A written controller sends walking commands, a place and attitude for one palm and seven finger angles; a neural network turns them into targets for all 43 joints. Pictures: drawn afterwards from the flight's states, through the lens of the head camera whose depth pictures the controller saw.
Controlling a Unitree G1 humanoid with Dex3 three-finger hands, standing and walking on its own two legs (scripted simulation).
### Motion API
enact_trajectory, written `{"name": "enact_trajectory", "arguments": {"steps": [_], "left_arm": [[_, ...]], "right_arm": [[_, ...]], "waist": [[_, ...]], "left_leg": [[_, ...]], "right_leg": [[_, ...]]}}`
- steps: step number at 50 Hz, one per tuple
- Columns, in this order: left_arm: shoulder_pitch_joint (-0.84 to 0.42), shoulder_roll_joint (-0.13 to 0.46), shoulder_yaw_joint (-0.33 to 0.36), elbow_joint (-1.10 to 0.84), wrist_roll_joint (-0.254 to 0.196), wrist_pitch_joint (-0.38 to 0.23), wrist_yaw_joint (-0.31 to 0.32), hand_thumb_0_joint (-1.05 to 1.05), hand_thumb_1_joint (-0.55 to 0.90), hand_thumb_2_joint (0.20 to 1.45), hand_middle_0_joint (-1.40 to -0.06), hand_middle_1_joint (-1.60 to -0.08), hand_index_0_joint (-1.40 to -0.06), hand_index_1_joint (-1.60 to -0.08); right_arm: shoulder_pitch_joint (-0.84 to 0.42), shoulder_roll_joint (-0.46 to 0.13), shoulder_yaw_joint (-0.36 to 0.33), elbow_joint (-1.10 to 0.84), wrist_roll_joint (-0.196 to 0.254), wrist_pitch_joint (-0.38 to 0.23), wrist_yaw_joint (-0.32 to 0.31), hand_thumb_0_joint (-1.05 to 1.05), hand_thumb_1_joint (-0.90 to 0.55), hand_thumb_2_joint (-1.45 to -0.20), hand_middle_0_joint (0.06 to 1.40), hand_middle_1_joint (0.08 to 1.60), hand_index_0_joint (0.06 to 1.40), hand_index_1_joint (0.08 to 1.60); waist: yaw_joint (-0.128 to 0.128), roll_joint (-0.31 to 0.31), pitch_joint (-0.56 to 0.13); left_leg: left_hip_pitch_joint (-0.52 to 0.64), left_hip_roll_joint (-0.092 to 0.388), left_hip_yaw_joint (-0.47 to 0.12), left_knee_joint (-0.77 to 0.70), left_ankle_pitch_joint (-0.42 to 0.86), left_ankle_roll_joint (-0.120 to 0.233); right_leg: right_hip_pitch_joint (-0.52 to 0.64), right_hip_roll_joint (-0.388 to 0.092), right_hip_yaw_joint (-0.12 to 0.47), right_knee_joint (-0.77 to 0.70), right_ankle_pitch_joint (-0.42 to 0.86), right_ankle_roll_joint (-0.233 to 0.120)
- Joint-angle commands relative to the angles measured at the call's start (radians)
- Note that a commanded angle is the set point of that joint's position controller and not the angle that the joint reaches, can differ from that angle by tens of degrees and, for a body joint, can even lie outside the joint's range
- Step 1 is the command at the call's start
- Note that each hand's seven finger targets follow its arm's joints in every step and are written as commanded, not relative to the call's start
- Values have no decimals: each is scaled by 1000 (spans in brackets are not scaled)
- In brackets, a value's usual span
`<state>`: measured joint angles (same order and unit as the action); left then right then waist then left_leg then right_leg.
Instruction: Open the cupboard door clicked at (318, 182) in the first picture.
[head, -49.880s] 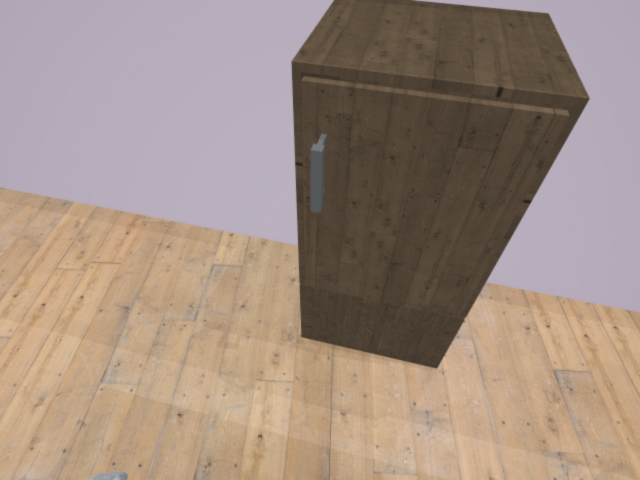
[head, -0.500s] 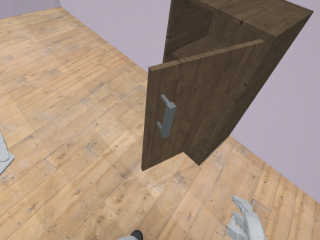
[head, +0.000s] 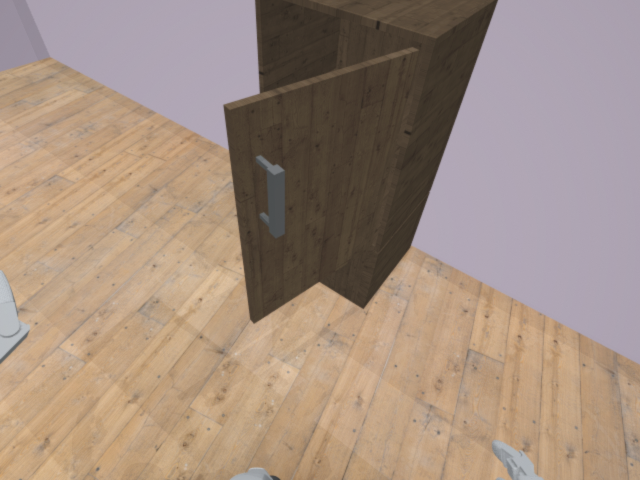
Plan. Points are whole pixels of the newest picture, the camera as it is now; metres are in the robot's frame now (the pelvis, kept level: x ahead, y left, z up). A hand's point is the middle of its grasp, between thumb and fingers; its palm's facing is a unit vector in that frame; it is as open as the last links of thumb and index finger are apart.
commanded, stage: stop stepping back and stand still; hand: left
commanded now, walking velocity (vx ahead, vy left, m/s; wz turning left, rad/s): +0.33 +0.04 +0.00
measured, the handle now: (269, 197) +0.57 +0.09 +0.02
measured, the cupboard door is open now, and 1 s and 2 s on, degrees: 76 76 76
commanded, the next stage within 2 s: let the arm hang, fingers relaxed in 0.80 s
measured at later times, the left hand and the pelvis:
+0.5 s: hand out of the picture +0.18 +0.27 +0.19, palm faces +0.41 -0.76 -0.50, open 7.4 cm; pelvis -0.01 +0.01 +0.01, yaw -2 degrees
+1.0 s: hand (44, 390) +0.21 +0.29 +0.06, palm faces +0.19 -0.84 -0.51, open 7.4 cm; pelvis -0.01 +0.04 +0.01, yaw +0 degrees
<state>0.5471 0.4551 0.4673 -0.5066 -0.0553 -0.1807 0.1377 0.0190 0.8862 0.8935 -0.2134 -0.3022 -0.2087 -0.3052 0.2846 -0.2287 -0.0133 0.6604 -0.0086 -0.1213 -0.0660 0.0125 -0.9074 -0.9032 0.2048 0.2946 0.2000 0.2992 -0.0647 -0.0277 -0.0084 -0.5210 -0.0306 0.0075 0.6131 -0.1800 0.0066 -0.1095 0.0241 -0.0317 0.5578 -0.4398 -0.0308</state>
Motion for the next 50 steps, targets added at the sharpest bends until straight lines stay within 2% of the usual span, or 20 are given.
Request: {"name": "enact_trajectory", "arguments": {"steps": [1,3,6,8,9,11,13,16,18,19,20,21,22,25,29,31,36,44,45,50], "left_arm": [[-31,191,142,-223,3,-88,28,0,900,900,-200,-300,-200,-300],[-84,158,102,-117,33,-103,32,0,900,900,-200,-300,-200,-300],[-156,118,47,-42,40,-95,42,0,900,900,-200,-300,-200,-300],[-172,137,56,-137,35,-104,44,0,900,900,-200,-300,-200,-300],[-192,146,63,-178,30,-108,45,0,900,900,-200,-300,-200,-300],[-159,202,111,-213,29,-109,36,0,900,900,-200,-300,-200,-300],[-59,160,100,-235,24,-98,33,0,900,900,-200,-300,-200,-300],[21,166,125,-245,20,-79,33,0,900,900,-200,-300,-200,-300],[32,146,112,-181,25,-67,32,0,900,900,-200,-300,-200,-300],[16,152,115,-148,28,-59,31,0,900,900,-200,-300,-200,-300],[-4,174,124,-121,22,-46,29,0,900,900,-200,-300,-200,-300],[-64,161,107,-135,14,-37,33,0,900,900,-200,-300,-200,-300],[-90,155,98,-98,14,-48,34,0,900,900,-200,-300,-200,-300],[-125,119,55,-54,31,-72,31,0,900,900,-200,-300,-200,-300],[-137,96,19,-128,31,-69,39,0,900,900,-200,-300,-200,-300],[-121,122,34,-183,28,-71,41,0,900,900,-200,-300,-200,-300],[-46,166,104,-216,33,-82,35,0,900,900,-200,-300,-200,-300],[44,129,87,-134,5,-70,26,0,900,900,-200,-300,-200,-300],[-89,-36,-357,619,96,78,-118,0,900,900,-200,-300,-200,-300],[-216,-59,-372,874,91,164,-143,0,900,900,-200,-300,-200,-300]], "right_arm": [[-115,-116,-51,-122,6,-40,3,0,-900,-900,200,300,200,300],[-114,-90,-30,-120,10,-63,-9,0,-900,-900,200,300,200,300],[-116,-104,-40,-110,9,-91,-38,0,-900,-900,200,300,200,300],[-112,-136,-48,-138,14,-97,-43,0,-900,-900,200,300,200,300],[-115,-139,-47,-157,19,-100,-37,0,-900,-900,200,300,200,300],[-121,-102,-37,-127,-9,-119,-24,0,-900,-900,200,300,200,300],[-126,-91,-30,-124,-3,-122,-5,0,-900,-900,200,300,200,300],[-149,-93,-22,-151,-2,-106,5,0,-900,-900,200,300,200,300],[-161,-86,-19,-169,-3,-75,0,0,-900,-900,200,300,200,300],[-157,-81,-23,-176,-3,-57,-4,0,-900,-900,200,300,200,300],[-161,-71,-27,-181,-3,-42,-5,0,-900,-900,200,300,200,300],[-164,-81,-30,-171,3,-42,-4,0,-900,-900,200,300,200,300],[-129,-79,-23,-144,-5,-48,-2,0,-900,-900,200,300,200,300],[-136,-68,-7,-138,5,-58,-10,0,-900,-900,200,300,200,300],[-152,-72,-10,-155,2,-78,-24,0,-900,-900,200,300,200,300],[-151,-103,-33,-167,9,-77,-28,0,-900,-900,200,300,200,300],[-153,-96,-27,-188,13,-65,-19,0,-900,-900,200,300,200,300],[-145,-95,-29,-199,17,-50,-14,0,-900,-900,200,300,200,300],[-216,-271,-67,40,15,-76,74,0,-900,-900,200,300,200,300],[-157,-202,-29,77,-12,55,65,0,-900,-900,200,300,200,300]], "waist": [[35,-82,57],[38,-63,67],[42,8,17],[42,221,-69],[48,236,-94],[47,219,-79],[53,170,-80],[69,277,-70],[64,212,-28],[63,57,5],[67,-154,27],[72,-190,59],[38,-119,63],[44,-61,9],[63,-44,-57],[74,56,-84],[76,194,-93],[62,68,-105],[23,98,-34],[73,-147,-68]], "left_leg": [[-66,65,-59,481,-107,-38],[-18,105,3,202,-145,-5],[286,43,86,-94,-75,28],[459,194,-171,-173,51,110],[487,292,-328,-207,197,161],[359,356,-461,-342,12,201],[288,326,-337,-328,-4,182],[110,244,-143,-390,-305,98],[-26,190,-65,-295,-433,51],[-63,113,-10,-102,-416,17],[-68,41,36,207,-320,-10],[-101,28,1,421,-289,-17],[-103,57,-28,478,-221,-19],[18,83,19,264,-153,-18],[269,43,77,-118,-6,6],[398,141,-32,-202,184,34],[324,163,-59,-177,357,33],[313,126,-12,-162,201,6],[205,156,-54,-39,303,25],[146,172,-140,-134,147,67]], "right_leg": [[-283,-349,358,-390,-104,-180],[-145,-274,203,-256,205,-123],[-183,-192,120,-111,232,-60],[-277,-57,24,148,224,25],[-323,-7,-10,242,49,47],[-319,-24,51,407,-144,40],[-247,-43,43,305,-78,39],[-28,-7,-59,114,-8,24],[79,-12,-38,-50,1,-4],[30,-75,122,-184,-82,-53],[-116,-268,455,-374,-306,-137],[-196,-377,609,-446,-298,-194],[-183,-362,514,-416,-139,-183],[-91,-273,201,-255,389,-125],[-53,-200,115,-166,483,-51],[-96,-135,82,-93,385,17],[-40,-65,34,-65,434,31],[-46,-92,80,-157,452,22],[-149,-170,13,-10,543,0],[-91,-125,43,-64,276,-9]]}}
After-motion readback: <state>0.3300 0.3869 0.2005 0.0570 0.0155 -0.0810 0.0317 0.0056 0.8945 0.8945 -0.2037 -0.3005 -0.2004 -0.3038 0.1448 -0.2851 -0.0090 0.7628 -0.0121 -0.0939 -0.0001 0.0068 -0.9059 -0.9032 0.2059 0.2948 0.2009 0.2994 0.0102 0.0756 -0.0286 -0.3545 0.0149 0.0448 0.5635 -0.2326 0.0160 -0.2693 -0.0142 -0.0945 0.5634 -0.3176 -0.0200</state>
